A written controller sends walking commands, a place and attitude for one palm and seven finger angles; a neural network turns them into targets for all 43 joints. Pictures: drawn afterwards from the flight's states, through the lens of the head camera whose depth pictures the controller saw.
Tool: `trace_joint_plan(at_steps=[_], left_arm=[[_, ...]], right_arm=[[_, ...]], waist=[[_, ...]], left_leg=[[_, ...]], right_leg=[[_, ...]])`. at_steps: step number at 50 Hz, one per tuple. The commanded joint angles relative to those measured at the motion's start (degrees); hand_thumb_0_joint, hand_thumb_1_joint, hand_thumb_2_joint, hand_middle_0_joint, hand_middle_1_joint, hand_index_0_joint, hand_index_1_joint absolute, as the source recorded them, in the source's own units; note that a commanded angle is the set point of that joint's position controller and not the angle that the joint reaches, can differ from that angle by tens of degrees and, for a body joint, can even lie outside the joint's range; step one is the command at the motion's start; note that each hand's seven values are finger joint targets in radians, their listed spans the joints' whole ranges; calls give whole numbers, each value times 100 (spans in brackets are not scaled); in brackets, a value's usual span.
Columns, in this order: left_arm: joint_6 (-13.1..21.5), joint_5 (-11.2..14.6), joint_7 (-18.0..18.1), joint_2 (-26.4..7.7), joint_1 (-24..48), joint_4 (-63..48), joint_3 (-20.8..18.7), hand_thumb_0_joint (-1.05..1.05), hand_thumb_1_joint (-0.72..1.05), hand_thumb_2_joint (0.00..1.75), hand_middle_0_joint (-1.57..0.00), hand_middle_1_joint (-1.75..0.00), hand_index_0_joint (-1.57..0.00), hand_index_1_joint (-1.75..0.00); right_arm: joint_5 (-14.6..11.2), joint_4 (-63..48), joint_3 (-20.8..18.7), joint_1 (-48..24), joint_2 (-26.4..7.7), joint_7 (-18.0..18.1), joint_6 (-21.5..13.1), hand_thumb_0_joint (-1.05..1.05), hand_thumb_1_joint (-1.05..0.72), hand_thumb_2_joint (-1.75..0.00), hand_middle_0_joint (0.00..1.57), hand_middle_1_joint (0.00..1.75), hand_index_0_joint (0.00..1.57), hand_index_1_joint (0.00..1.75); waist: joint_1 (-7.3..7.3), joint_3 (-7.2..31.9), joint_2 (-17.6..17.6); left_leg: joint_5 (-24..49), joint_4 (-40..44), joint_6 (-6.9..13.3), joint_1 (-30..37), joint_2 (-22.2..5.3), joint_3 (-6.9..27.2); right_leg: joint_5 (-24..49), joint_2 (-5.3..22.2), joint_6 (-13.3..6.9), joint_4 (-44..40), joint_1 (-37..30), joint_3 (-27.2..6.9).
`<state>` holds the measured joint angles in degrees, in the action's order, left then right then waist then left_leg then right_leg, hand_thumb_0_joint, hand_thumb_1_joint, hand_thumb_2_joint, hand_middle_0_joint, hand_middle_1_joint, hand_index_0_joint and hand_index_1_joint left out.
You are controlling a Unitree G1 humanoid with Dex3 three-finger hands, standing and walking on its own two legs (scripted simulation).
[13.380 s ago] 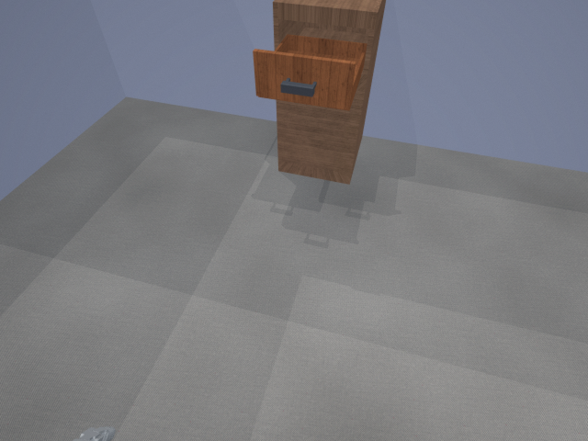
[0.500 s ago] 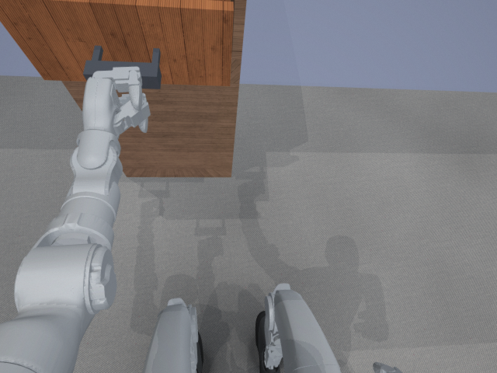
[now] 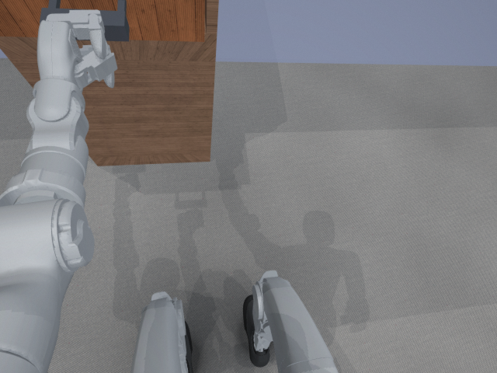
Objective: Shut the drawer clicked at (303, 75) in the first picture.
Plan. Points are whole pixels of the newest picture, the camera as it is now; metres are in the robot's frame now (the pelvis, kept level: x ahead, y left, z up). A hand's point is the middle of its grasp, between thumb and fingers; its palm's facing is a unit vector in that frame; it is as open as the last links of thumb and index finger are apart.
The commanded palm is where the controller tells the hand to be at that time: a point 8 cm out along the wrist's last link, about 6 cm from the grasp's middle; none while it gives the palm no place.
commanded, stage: push the drawer shut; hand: left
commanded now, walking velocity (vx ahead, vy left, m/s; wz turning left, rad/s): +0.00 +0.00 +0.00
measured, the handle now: (88, 13) +0.65 +0.16 +0.05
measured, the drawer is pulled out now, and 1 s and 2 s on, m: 0.02 0.00 0.00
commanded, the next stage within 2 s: pull the fist back off the drawer in 0.44 s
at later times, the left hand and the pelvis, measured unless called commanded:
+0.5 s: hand (100, 41) +0.60 +0.14 +0.06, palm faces -0.04 -1.00 -0.07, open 3.1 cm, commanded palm +0.64 +0.14 +0.06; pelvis -0.01 +0.01 -0.01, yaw -1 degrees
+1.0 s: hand (104, 41) +0.60 +0.13 +0.06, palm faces -0.04 -1.00 -0.05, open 3.3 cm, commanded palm +0.58 +0.15 +0.06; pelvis -0.01 +0.01 -0.01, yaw -1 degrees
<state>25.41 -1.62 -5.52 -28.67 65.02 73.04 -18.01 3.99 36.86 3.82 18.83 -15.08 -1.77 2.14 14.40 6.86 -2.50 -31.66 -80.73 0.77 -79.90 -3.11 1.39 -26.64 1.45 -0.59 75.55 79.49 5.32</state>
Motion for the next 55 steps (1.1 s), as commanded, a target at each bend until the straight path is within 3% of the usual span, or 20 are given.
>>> trace_joint_plan(at_steps=[1, 6, 8, 11, 12, 13, 16, 18, 21, 26, 28, 30, 32, 38, 39, 43, 44, 50, 51, 55], left_arm=[[318, 110, 101, -1230, 3770, -1518, -180, 0, 90, 90, -140, -160, -140, -160], [158, 22, 87, -1222, 4014, -1347, -93, 0, 90, 90, -140, -160, -140, -160], [113, 5, 119, -1496, 4190, -1390, -252, 0, 90, 90, -140, -160, -140, -160], [50, -38, 115, -1565, 4335, -1396, -263, 0, 90, 90, -140, -160, -140, -160], [15, -36, 96, -1495, 4374, -1335, -201, 0, 90, 90, -140, -160, -140, -160], [-11, -51, 106, -1687, 4391, -1256, -337, 0, 90, 90, -140, -160, -140, -160], [-73, -72, 141, -1462, 4691, -1283, -77, 0, 90, 90, -140, -160, -140, -160], [-103, -84, 164, -1583, 4776, -1306, -101, 0, 90, 90, -140, -160, -140, -160], [-154, -71, 177, -1343, 4966, -1331, 93, 0, 90, 90, -140, -160, -140, -160], [-197, -79, 213, -1370, 5210, -1419, 171, 0, 90, 90, -140, -160, -140, -160], [-248, -77, 229, -1340, 5133, -1290, 181, 0, 90, 90, -140, -160, -140, -160], [-247, -105, 238, -1483, 5142, -1350, 109, 0, 90, 90, -140, -160, -140, -160], [-229, -129, 227, -1445, 5114, -1335, 123, 0, 90, 90, -140, -160, -140, -160], [-251, -154, 183, -1530, 4865, -1250, -15, 0, 90, 90, -140, -160, -140, -160], [-276, -140, 169, -1384, 4758, -1198, 56, 0, 90, 90, -140, -160, -140, -160], [-261, -133, 145, -1496, 4428, -1216, -121, 0, 90, 90, -140, -160, -140, -160], [-278, -115, 135, -1390, 4353, -1199, -47, 0, 90, 90, -140, -160, -140, -160], [-232, -31, 68, -1453, 3692, -1517, -264, 0, 90, 90, -140, -160, -140, -160], [-182, -16, 46, -1489, 3592, -1649, -320, 0, 90, 90, -140, -160, -140, -160], [-166, 93, -9, -1312, 2826, -1806, -348, 0, 90, 90, -140, -160, -140, -160]], right_arm=[[18, -148, -375, 1283, -1126, 77, -59, 0, -90, -90, 20, 30, 20, 30], [38, -96, -351, 1365, -1132, 48, -27, 0, -90, -90, 20, 30, 20, 30], [53, -81, -331, 1415, -1171, 60, -15, 0, -90, -90, 20, 30, 20, 30], [70, -92, -306, 1473, -1151, 43, -29, 0, -90, -90, 20, 30, 20, 30], [57, -83, -310, 1482, -1162, 32, -26, 0, -90, -90, 20, 30, 20, 30], [50, -65, -305, 1498, -1191, 54, -12, 0, -90, -90, 20, 30, 20, 30], [50, -51, -273, 1496, -1171, 78, -45, 0, -90, -90, 20, 30, 20, 30], [51, -38, -263, 1500, -1207, 98, -65, 0, -90, -90, 20, 30, 20, 30], [58, 11, -260, 1525, -1193, 110, -132, 0, -90, -90, 20, 30, 20, 30], [64, 85, -224, 1516, -1222, 147, -247, 0, -90, -90, 20, 30, 20, 30], [66, 107, -221, 1492, -1257, 152, -285, 0, -90, -90, 20, 30, 20, 30], [81, 84, -211, 1515, -1251, 147, -301, 0, -90, -90, 20, 30, 20, 30], [92, 70, -217, 1538, -1248, 112, -308, 0, -90, -90, 20, 30, 20, 30], [106, 22, -226, 1574, -1250, 37, -269, 0, -90, -90, 20, 30, 20, 30], [96, -1, -233, 1553, -1234, 19, -262, 0, -90, -90, 20, 30, 20, 30], [92, -55, -245, 1566, -1238, -22, -215, 0, -90, -90, 20, 30, 20, 30], [81, -62, -248, 1548, -1219, -30, -203, 0, -90, -90, 20, 30, 20, 30], [42, -181, -300, 1533, -1168, -70, -106, 0, -90, -90, 20, 30, 20, 30], [44, -200, -309, 1539, -1155, -76, -105, 0, -90, -90, 20, 30, 20, 30], [-23, -287, -358, 1428, -1112, -107, -11, 0, -90, -90, 20, 30, 20, 30]], waist=[[461, 3583, -1162], [594, 3496, -1294], [612, 3544, -1316], [640, 3659, -1447], [695, 3626, -1401], [701, 3537, -1271], [836, 3327, -1455], [846, 3423, -1527], [961, 3416, -1690], [1022, 3521, -1971], [1035, 3359, -1893], [989, 3480, -1834], [940, 3512, -2009], [828, 3409, -1795], [828, 3370, -1732], [686, 3385, -1593], [696, 3294, -1553], [436, 3567, -1334], [367, 3718, -1448], [211, 3608, -1162]], left_leg=[[1377, 930, 140, 2488, 212, 417], [1391, 869, 133, 2493, 178, 480], [1404, 832, 135, 2425, 162, 487], [1510, 794, 139, 2451, 159, 492], [1465, 789, 135, 2440, 155, 508], [1345, 776, 146, 2298, 145, 508], [1017, 851, 152, 2287, 154, 551], [961, 852, 135, 2328, 149, 578], [926, 881, 130, 2519, 140, 631], [752, 948, 101, 2704, 108, 718], [548, 1008, 83, 2670, 96, 774], [612, 965, 96, 2562, 120, 724], [710, 988, 54, 2730, 115, 797], [640, 991, 71, 2506, 122, 761], [575, 974, 90, 2421, 137, 713], [651, 991, 84, 2369, 126, 707], [611, 984, 98, 2299, 135, 659], [993, 966, 113, 2276, 138, 502], [1190, 962, 107, 2446, 135, 494], [1391, 1027, 96, 2453, 114, 379]], right_leg=[[634, -337, -81, -932, -1461, -281], [617, -350, -85, -898, -1188, -232], [638, -352, -76, -883, -1222, -240], [708, -363, -85, -859, -1227, -235], [680, -371, -73, -873, -1172, -226], [603, -371, -65, -881, -1159, -229], [404, -368, -73, -882, -867, -204], [367, -361, -76, -870, -822, -192], [358, -368, -83, -883, -598, -167], [282, -361, -88, -854, -386, -129], [208, -356, -88, -869, -297, -101], [230, -353, -92, -874, -502, -127], [277, -350, -118, -823, -389, -84], [243, -348, -122, -837, -582, -88], [205, -356, -115, -872, -624, -118], [234, -355, -120, -836, -742, -106], [208, -358, -113, -877, -775, -132], [412, -369, -102, -922, -1321, -194], [524, -367, -116, -882, -1353, -186], [688, -380, -87, -1005, -1684, -221]])
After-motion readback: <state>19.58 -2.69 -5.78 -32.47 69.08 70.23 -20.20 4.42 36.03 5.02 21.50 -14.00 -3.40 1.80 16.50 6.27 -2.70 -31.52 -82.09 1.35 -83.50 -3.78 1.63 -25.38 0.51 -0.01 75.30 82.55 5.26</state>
